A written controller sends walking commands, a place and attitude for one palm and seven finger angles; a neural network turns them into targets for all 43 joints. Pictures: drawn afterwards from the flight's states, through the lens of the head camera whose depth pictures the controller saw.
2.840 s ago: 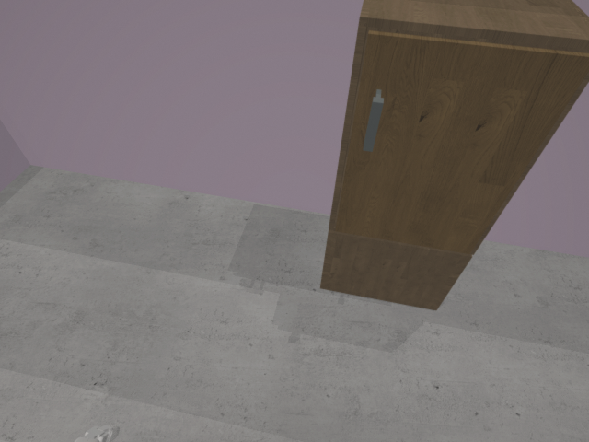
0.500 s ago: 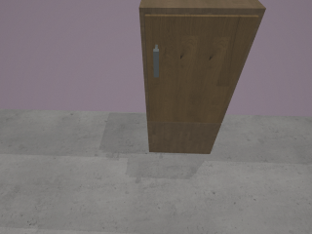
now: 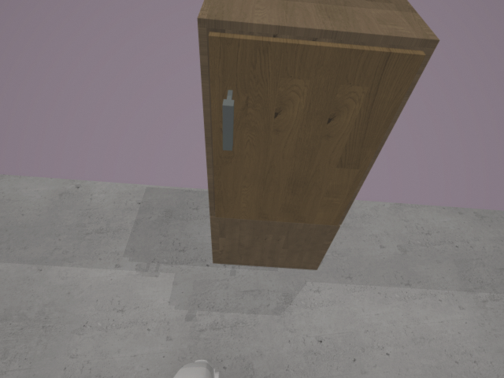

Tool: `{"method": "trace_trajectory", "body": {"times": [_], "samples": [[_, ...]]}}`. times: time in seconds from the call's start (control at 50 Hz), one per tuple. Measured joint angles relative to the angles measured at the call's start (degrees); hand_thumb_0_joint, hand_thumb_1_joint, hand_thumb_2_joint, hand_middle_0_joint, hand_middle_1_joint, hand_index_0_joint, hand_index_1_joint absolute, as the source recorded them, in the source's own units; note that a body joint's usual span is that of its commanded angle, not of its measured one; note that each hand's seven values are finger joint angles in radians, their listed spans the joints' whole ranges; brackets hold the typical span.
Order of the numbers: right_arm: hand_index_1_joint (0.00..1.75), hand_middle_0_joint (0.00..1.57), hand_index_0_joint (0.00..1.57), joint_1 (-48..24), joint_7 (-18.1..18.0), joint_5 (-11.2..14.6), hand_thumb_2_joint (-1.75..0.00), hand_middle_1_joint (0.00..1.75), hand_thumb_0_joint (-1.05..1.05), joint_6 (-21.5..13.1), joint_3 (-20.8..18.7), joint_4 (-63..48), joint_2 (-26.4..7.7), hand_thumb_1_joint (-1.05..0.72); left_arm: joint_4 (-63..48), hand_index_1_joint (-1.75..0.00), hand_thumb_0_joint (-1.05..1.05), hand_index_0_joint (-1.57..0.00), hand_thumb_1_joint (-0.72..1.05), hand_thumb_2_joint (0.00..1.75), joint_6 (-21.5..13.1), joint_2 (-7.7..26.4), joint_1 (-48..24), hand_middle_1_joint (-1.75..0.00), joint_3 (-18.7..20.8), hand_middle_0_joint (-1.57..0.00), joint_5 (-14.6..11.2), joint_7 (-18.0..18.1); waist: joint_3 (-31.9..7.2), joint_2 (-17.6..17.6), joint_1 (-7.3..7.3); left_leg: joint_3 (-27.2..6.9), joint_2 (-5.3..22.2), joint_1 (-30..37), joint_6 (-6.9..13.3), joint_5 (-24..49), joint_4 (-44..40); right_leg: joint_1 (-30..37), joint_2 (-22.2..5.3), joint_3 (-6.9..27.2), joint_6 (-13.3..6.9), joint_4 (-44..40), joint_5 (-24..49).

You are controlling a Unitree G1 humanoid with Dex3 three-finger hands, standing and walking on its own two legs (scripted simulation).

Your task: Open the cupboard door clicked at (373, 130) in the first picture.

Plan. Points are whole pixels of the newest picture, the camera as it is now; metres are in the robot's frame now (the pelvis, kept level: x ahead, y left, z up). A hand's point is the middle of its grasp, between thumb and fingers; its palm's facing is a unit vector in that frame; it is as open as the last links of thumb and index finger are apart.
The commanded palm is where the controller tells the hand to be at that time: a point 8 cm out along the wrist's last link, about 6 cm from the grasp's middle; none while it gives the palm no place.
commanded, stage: come to a stop and stand still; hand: left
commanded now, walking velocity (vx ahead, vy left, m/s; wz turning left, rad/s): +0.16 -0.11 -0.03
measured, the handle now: (228, 120) +0.61 +0.12 +0.05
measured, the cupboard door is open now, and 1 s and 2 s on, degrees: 0 0 0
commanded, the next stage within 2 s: look again from close up in 1.52 s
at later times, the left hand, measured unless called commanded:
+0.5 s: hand (164, 373) +0.15 +0.17 -0.16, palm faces -0.01 -0.97 -0.23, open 7.3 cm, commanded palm none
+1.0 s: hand out of the picture +0.03 +0.15 -0.16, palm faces +0.10 -0.97 -0.24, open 7.3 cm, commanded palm none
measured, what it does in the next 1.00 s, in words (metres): steps on the spot: left foot, then right foot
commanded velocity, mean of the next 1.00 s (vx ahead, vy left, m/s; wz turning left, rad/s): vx -0.08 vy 0.05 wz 0.00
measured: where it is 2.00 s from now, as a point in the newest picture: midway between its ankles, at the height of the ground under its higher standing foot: outside the picture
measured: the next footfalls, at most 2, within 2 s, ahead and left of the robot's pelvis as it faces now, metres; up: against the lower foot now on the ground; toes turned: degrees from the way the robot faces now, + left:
left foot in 0.04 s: +0.13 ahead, +0.10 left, +0.00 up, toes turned +8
right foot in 0.56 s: +0.10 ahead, -0.18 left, +0.00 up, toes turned -6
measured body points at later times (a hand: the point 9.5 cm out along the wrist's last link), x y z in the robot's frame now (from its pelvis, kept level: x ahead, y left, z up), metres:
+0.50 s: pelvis +0.06 -0.03 +0.01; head +0.10 -0.02 +0.45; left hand +0.15 +0.22 -0.15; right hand +0.07 -0.28 -0.14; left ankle +0.09 +0.09 -0.73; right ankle +0.06 -0.18 -0.69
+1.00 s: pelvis +0.03 -0.04 +0.01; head +0.05 -0.04 +0.46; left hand +0.02 +0.20 -0.14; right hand +0.09 -0.29 -0.14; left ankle +0.00 +0.10 -0.71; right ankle +0.06 -0.18 -0.73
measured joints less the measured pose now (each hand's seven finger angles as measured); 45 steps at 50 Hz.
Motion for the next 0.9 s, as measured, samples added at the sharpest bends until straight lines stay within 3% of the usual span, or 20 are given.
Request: {"method": "trace_trajectory", "body": {"times": [0.04,0.06,0.1,0.14,0.22,0.32,0.42,0.5,0.54,0.56,0.6,0.64,0.74,0.82,0.9], "samples": [[0.3,0.2,0.2,-0.4,-0.4,0.0,-0.9,0.3,0.01,-1.1,0.5,-0.4,1.0,-0.91,0.3,-0.3,0.0,-0.2,0.91,0.9,0.2,0.2,0.4,-0.29,0.2,-0.2,-0.3,-0.1,0.3,-0.8,-0.18,1.1,-1.2,4.1,1.0,3.9,-7.5,-0.1,-0.5,0.3,0.5,4.6,-3.5],[0.3,0.2,0.2,-0.6,-0.7,-0.2,-0.9,0.3,0.01,-1.9,0.7,-0.5,1.6,-0.9,0.6,-0.3,0.0,-0.2,0.91,0.9,0.5,0.4,0.2,-0.29,0.4,-0.2,-0.6,-0.2,0.6,-1.6,-0.54,1.8,-1.8,5.2,2.5,4.6,-8.0,-1.9,-1.2,0.4,0.8,10.5,-5.3],[0.3,0.2,0.2,-0.4,-1.3,-0.1,-0.9,0.3,0.01,-2.5,1.4,-1.0,2.4,-0.9,0.6,-0.3,0.0,-0.2,0.91,0.9,1.5,0.8,-0.8,-0.29,0.6,-0.2,-1.1,-0.3,1.1,-2.4,-0.68,3.4,-1.8,6.7,3.9,2.3,-6.7,-9.1,-2.1,1.3,2.0,29.0,-8.6],[0.3,0.2,0.2,0.5,-2.4,0.5,-0.9,0.3,0.0,-2.4,1.5,-1.2,2.8,-0.91,-0.1,-0.3,0.0,-0.2,0.91,0.9,2.7,1.4,-2.5,-0.29,1.1,-0.2,-0.8,0.0,1.3,-2.6,-1.18,4.3,-1.8,9.3,4.0,1.3,-8.6,-15.4,-3.1,2.0,3.4,41.1,-8.6],[0.3,0.21,0.2,1.3,-4.0,0.7,-0.9,0.3,-0.03,-2.1,0.9,-1.0,0.9,-0.95,-3.9,-0.3,0.0,-0.2,0.91,0.9,4.3,3.4,-8.2,-0.29,2.4,-0.2,-0.4,0.2,2.7,-2.4,-1.75,4.2,-1.9,13.2,3.4,4.1,-15.2,-24.5,-6.4,3.0,6.2,45.7,-4.4],[0.3,0.21,0.2,2.5,-3.6,0.5,-0.9,0.3,-0.01,0.0,0.6,0.4,-0.2,-0.94,-8.4,-0.3,0.0,-0.2,0.91,0.9,5.4,6.4,-13.9,-0.29,3.8,-0.19,-0.4,0.5,4.4,-2.5,-1.88,3.2,-0.7,14.7,2.5,5.9,-18.5,-31.4,-7.9,5.4,7.9,47.6,1.0],[0.3,0.2,0.2,3.7,-2.8,0.0,-0.9,0.3,0.0,1.3,-0.3,0.5,-0.5,-0.92,-9.3,-0.3,0.0,-0.2,0.91,0.9,6.4,7.6,-16.1,-0.29,4.1,-0.19,-0.6,0.4,4.9,-1.9,-2.86,2.4,0.5,14.4,1.0,5.7,-17.8,-30.1,-8.6,4.8,8.4,42.5,1.5],[0.3,0.2,0.2,4.2,-1.9,-0.4,-0.9,0.3,0.01,1.9,-1.1,-0.1,-1.5,-0.91,-9.0,-0.3,0.0,-0.2,0.91,0.9,6.1,6.1,-16.3,-0.29,3.1,-0.19,-0.8,0.2,4.7,-0.1,-3.46,2.5,0.9,13.2,-0.4,4.7,-15.3,-23.5,-9.3,1.9,7.5,29.3,-1.2],[0.3,0.2,0.2,4.7,-1.4,-0.3,-0.9,0.3,0.01,2.2,-1.3,-0.3,-2.1,-0.91,-9.0,-0.3,0.0,-0.2,0.91,0.9,5.2,5.2,-15.5,-0.29,2.5,-0.19,-0.9,0.0,4.0,0.7,-3.31,2.7,0.9,11.8,-1.3,3.5,-12.6,-18.6,-9.5,0.8,7.1,19.5,2.7],[0.3,0.2,0.2,5.2,-1.2,0.0,-0.9,0.3,0.01,2.4,-1.4,-0.4,-2.3,-0.9,-9.0,-0.3,0.0,-0.2,0.91,0.9,4.4,5.0,-14.7,-0.29,2.1,-0.19,-0.7,0.0,3.2,0.6,-3.09,2.9,0.4,10.5,-1.7,1.9,-10.2,-16.5,-10.1,0.8,6.6,15.1,2.8],[0.3,0.2,0.2,5.0,-1.0,0.3,-0.9,0.3,0.01,3.5,-1.8,-0.5,-3.6,-0.9,-8.0,-0.3,0.0,-0.2,0.91,0.9,3.8,2.9,-14.4,-0.29,1.1,-0.19,-0.5,0.2,3.3,3.5,-3.38,-1.2,-0.7,7.6,-1.9,-6.2,-3.3,-17.2,-9.4,0.0,5.4,16.6,1.0],[0.3,0.2,0.2,5.2,-1.0,0.2,-0.9,0.3,0.01,4.5,-2.1,-0.5,-4.4,-0.91,-7.5,-0.3,0.0,-0.2,0.91,0.9,3.7,1.2,-13.7,-0.29,0.3,-0.19,-0.4,0.2,2.9,5.1,-3.67,-4.2,-3.0,5.3,-1.8,-9.1,4.2,-16.6,-9.6,-0.7,4.8,15.8,2.1],[0.3,0.2,0.19,5.8,0.0,-0.1,-0.9,0.3,0.01,4.8,-2.0,0.0,-4.3,-0.91,-7.2,-0.3,0.0,-0.21,0.93,0.9,3.2,1.1,-12.0,-0.3,0.7,-0.2,-0.7,0.8,1.6,4.4,-2.53,-5.4,-5.1,2.7,-2.9,-3.0,16.4,-14.8,-10.6,-1.0,4.3,10.2,5.9],[0.3,0.2,0.19,6.0,0.5,-0.2,-0.9,0.3,0.01,4.9,-1.9,0.1,-4.3,-0.91,-7.3,-0.3,0.0,-0.21,0.92,0.9,2.8,1.7,-10.9,-0.3,1.0,-0.2,-0.6,1.1,0.9,3.2,-1.33,-5.7,-4.6,3.8,-3.5,-0.8,15.6,-14.4,-11.3,-1.5,4.3,7.5,7.8],[0.3,0.2,0.19,5.4,0.6,-0.1,-0.9,0.3,0.01,4.7,-1.7,-0.1,-4.6,-0.91,-6.9,-0.3,0.0,-0.21,0.91,0.9,2.9,2.3,-9.4,-0.3,1.3,-0.2,-0.1,0.9,0.6,1.8,-0.06,-5.1,-3.8,7.4,-3.4,-3.1,6.9,-14.6,-12.1,-1.7,4.8,6.5,8.8]]}}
